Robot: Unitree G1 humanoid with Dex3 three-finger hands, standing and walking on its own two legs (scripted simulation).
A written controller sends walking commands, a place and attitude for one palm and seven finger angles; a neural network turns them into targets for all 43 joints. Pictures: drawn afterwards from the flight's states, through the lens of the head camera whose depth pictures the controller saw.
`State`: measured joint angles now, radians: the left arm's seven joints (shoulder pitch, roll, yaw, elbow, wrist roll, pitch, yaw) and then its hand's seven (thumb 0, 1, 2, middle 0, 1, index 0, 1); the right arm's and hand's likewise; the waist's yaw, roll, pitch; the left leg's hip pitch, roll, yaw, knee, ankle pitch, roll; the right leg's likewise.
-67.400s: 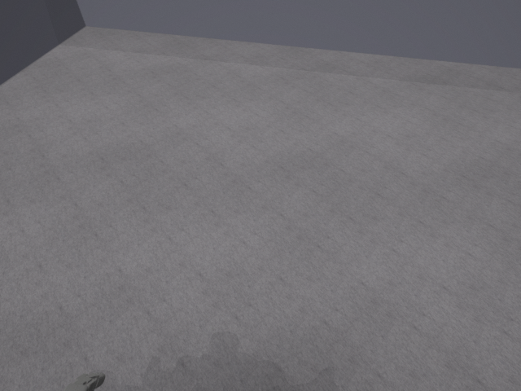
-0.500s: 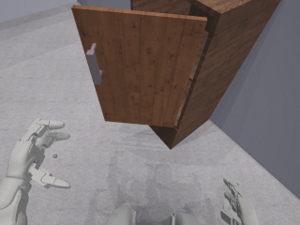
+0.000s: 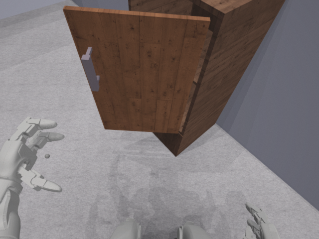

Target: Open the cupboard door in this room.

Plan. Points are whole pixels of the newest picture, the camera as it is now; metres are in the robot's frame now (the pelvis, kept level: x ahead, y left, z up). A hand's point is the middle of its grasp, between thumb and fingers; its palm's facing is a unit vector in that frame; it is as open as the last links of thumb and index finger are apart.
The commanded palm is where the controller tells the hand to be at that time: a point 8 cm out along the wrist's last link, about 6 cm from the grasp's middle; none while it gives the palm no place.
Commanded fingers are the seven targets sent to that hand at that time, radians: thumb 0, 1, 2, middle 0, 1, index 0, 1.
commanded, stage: raise the hand with hooked fingers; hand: left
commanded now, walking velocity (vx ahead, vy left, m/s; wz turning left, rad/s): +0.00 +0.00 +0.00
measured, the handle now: (92, 69) +0.58 +0.24 +0.03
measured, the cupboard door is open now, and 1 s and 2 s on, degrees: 47 47 47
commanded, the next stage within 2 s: move the hooked fingers beside the handle in 0.24 s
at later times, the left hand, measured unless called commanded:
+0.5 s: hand (45, 153) +0.30 +0.28 +0.04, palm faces +0.03 -1.00 -0.03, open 14.0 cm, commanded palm +0.29 +0.33 +0.04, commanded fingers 0.00 -0.50 0.30 -0.30 -1.20 -0.30 -1.20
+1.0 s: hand (54, 121) +0.38 +0.29 +0.04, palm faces +0.00 -1.00 +0.00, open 14.0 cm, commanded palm +0.37 +0.33 +0.04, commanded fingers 0.00 -0.50 0.30 -0.30 -1.20 -0.30 -1.20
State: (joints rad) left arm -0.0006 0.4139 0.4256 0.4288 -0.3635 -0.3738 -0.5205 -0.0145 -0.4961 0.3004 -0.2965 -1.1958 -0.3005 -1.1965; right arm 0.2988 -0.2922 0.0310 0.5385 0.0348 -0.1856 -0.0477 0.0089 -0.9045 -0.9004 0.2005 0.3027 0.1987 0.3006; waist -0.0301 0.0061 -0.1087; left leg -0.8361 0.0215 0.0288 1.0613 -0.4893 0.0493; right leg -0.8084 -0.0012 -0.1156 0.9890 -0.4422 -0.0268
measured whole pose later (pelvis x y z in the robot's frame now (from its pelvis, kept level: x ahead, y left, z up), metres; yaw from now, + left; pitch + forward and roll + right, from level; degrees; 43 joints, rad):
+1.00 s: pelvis -0.01 +0.01 -0.01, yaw -1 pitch +19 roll -4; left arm -0.46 0.54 0.49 0.87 -0.27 -0.40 -0.56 -0.01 -0.50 0.30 -0.30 -1.20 -0.30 -1.20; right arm 0.33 -0.30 0.05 0.60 0.03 -0.10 -0.05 0.01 -0.90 -0.90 0.20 0.30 0.20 0.30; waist -0.07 0.00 -0.11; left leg -0.96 0.03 0.03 1.13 -0.50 0.06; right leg -0.93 0.00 -0.11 1.04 -0.44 -0.02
